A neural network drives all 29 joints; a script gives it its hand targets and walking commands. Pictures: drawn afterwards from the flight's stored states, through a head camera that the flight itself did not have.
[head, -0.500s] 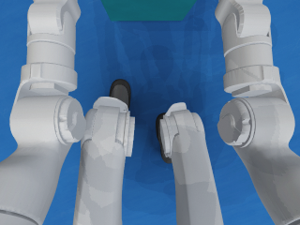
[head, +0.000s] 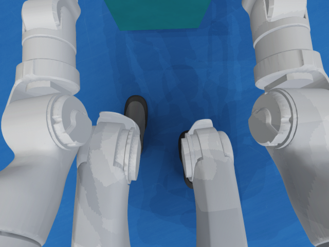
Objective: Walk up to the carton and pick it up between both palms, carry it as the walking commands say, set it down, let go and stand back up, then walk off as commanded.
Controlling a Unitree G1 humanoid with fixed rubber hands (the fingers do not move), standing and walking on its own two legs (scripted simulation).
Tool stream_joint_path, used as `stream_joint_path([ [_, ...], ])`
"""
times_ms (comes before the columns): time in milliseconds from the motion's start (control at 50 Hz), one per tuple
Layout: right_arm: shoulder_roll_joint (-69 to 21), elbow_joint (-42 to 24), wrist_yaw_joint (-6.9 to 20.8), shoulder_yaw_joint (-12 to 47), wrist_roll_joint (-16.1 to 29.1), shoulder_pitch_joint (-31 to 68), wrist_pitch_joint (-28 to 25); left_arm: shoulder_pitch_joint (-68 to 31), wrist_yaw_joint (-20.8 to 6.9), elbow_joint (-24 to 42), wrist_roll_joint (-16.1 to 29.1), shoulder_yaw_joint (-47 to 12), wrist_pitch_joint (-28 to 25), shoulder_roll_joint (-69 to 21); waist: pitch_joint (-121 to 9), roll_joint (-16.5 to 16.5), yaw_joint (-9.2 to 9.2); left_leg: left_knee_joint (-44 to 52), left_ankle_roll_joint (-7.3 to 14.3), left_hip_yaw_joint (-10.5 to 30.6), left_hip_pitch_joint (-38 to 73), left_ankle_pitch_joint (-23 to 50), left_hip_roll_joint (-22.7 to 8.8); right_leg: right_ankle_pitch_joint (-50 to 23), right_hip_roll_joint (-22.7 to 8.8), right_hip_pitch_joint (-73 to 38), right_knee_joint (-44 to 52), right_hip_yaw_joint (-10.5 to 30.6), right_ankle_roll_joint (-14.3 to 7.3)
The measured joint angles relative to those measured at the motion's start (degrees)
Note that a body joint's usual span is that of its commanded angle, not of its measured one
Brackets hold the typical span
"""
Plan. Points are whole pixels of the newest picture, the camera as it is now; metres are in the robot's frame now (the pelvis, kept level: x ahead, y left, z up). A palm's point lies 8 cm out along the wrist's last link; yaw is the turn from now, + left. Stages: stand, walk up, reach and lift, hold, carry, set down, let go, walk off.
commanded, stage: set down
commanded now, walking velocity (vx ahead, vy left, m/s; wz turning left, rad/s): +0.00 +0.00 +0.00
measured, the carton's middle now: out of the picture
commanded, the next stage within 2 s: none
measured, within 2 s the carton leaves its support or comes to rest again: rests again in 1.10 s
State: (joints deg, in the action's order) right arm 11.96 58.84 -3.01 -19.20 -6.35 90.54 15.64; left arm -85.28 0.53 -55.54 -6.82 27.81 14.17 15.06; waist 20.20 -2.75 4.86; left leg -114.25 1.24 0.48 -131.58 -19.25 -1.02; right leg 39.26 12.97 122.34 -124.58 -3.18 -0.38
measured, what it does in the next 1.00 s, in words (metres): stands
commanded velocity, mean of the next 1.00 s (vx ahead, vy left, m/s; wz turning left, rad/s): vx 0.00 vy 0.00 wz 0.00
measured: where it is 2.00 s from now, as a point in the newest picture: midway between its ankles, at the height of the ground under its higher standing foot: (162, 152)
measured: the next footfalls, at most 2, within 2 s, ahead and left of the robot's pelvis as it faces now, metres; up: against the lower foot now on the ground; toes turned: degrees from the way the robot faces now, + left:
none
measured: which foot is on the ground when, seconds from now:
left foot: down 0.00-1.00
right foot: down 0.00-1.00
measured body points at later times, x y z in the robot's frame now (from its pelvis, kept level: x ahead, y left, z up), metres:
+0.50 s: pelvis +0.01 -0.01 +0.00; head +0.37 +0.03 +0.26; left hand +0.55 +0.24 -0.16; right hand +0.60 -0.07 -0.14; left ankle +0.17 +0.12 -0.36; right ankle +0.08 -0.09 -0.36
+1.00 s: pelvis +0.01 +0.00 +0.00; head +0.39 +0.04 +0.25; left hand +0.54 +0.24 -0.19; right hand +0.60 -0.07 -0.17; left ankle +0.17 +0.12 -0.36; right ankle +0.08 -0.09 -0.36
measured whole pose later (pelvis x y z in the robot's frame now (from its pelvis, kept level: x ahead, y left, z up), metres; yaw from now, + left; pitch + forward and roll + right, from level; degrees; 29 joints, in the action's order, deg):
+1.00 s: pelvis +0.01 +0.00 +0.00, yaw -1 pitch +39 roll -3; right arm 12.2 62.6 -1.4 -15.9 -7.6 89.4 12.2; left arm -84.0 -2.1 -61.4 -10.8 33.2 10.4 15.4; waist 18.6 -1.6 5.0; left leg -115.3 1.5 0.6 -133.0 -21.9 -1.1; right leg 41.1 12.9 123.2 -124.3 -3.1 -0.2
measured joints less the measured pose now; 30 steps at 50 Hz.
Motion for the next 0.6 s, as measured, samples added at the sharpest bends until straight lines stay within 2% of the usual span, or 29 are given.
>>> stream_joint_path([
  [120,-0.41,-0.50,0.74,-1.13,-0.91,-0.96,-0.12,0.31,-1.02,0.54,-1.31,1.33,0.07,-0.46,-0.71,-1.16,-0.14,-0.19,-0.19,0.24,0.29,-1.07,0.10,0.91,-0.03,-0.57,0.18,-0.20,-0.39],
  [260,-0.84,-1.52,2.16,-1.81,-1.37,-2.22,-0.37,1.63,-1.33,1.49,-2.73,3.14,-0.58,-1.49,-2.57,-0.49,-0.03,0.10,-0.52,0.85,-0.43,-1.77,0.46,1.51,-0.23,-0.18,0.95,-0.68,-0.77],
  [600,-1.27,0.10,1.14,1.54,-0.97,-0.44,-1.42,1.35,-2.87,-0.95,-3.04,7.12,-2.60,-0.16,-1.89,0.96,0.17,-0.89,-1.61,1.43,-1.06,-1.32,0.20,0.38,0.05,1.39,-0.47,-1.47,-1.49],
])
